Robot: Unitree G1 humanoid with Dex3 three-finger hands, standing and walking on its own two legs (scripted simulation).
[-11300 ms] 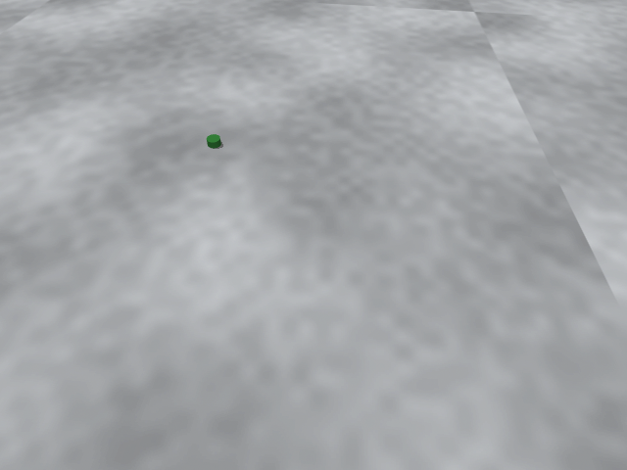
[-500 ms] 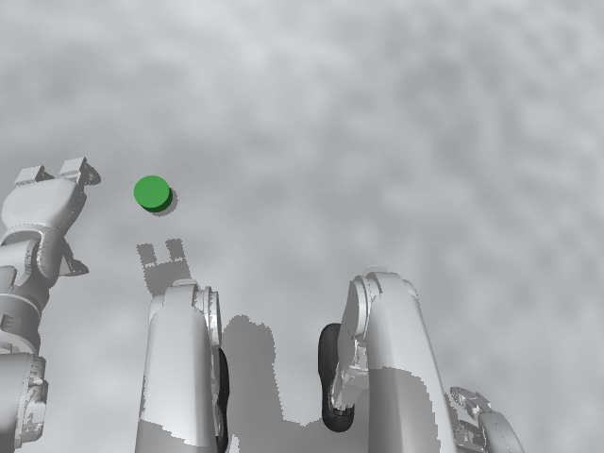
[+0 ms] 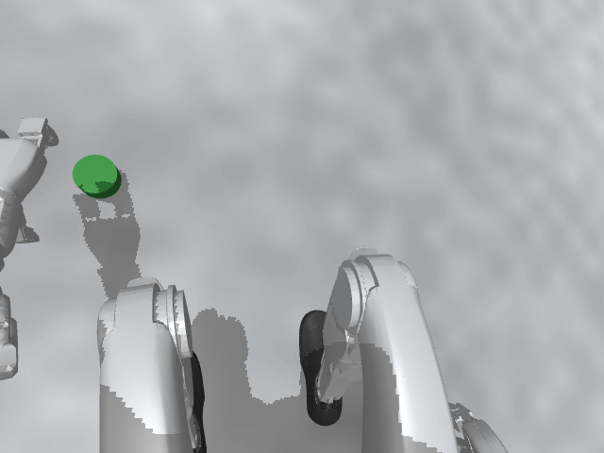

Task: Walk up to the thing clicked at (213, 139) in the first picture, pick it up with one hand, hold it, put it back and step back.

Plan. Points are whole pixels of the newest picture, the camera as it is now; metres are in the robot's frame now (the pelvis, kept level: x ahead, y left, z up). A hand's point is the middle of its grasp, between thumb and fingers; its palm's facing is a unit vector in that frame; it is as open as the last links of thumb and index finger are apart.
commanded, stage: rise first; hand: left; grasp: from above
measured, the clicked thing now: (98, 177) +0.52 +0.25 -0.34
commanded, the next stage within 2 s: none
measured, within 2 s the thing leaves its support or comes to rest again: neither
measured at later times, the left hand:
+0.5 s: hand (39, 187) +0.47 +0.30 -0.21, palm faces -0.46 -0.06 -0.88, open 14.0 cm
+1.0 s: hand (43, 183) +0.48 +0.30 -0.22, palm faces -0.46 -0.07 -0.89, open 14.0 cm
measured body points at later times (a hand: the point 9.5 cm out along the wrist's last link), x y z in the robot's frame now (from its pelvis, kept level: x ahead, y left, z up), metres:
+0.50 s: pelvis +0.01 +0.00 -0.02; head +0.27 +0.06 +0.34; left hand +0.49 +0.30 -0.16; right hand +0.04 -0.29 -0.12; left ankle +0.08 +0.11 -0.32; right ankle +0.12 -0.14 -0.32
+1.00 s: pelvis +0.00 +0.00 -0.03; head +0.27 +0.07 +0.32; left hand +0.50 +0.30 -0.17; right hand +0.03 -0.28 -0.12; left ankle +0.08 +0.11 -0.32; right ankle +0.12 -0.14 -0.32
